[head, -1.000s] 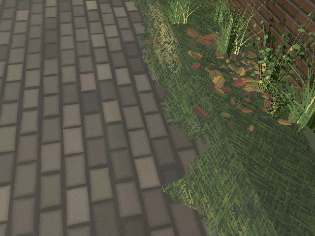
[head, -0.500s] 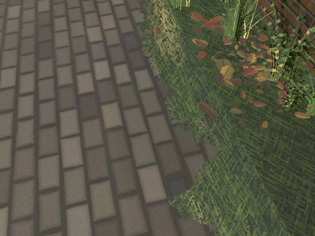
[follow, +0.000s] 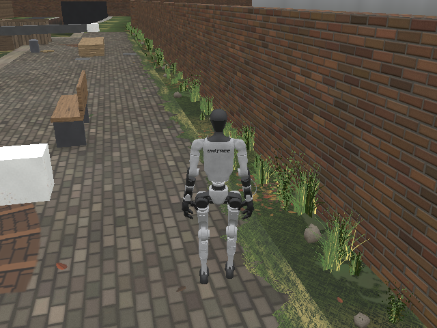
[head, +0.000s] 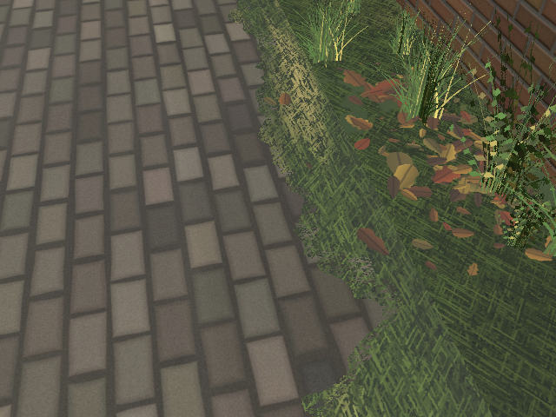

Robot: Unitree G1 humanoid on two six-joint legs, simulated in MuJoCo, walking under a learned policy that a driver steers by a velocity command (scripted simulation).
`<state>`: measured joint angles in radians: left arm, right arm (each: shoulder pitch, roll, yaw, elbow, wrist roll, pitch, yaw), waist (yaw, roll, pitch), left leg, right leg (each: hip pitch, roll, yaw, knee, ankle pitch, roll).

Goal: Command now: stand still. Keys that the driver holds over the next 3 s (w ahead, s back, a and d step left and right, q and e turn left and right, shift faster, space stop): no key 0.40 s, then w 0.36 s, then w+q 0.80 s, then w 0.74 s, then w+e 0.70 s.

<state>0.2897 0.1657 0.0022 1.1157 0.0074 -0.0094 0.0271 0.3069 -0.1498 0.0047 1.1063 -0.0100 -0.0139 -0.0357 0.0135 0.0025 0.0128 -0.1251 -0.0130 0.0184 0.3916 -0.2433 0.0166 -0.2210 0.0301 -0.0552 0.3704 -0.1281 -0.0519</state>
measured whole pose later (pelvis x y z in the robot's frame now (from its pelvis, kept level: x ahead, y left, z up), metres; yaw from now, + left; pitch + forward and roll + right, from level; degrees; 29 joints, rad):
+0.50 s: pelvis +0.03 +0.01 +0.00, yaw +0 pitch -1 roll +0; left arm 0.31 0.14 0.01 1.17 0.01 0.00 0.03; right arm 0.35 -0.13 0.01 1.15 -0.02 -0.01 -0.04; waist 0.01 0.00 0.01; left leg -0.10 -0.02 0.02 0.43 -0.32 0.04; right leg -0.22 0.03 -0.04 0.45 -0.26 -0.05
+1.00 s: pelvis +0.21 -0.05 +0.00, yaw +5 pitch +0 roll +0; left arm 0.47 0.13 0.02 1.11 0.02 -0.10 0.02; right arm 0.18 -0.20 -0.06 0.99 -0.02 -0.04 0.03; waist 0.02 0.03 0.02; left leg -0.63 0.04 0.03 1.00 -0.13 0.08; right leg 0.05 0.06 -0.16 0.23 -0.30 -0.07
